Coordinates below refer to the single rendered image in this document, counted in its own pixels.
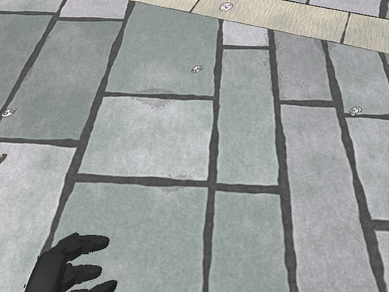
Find robot left hand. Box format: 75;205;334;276
24;232;117;292

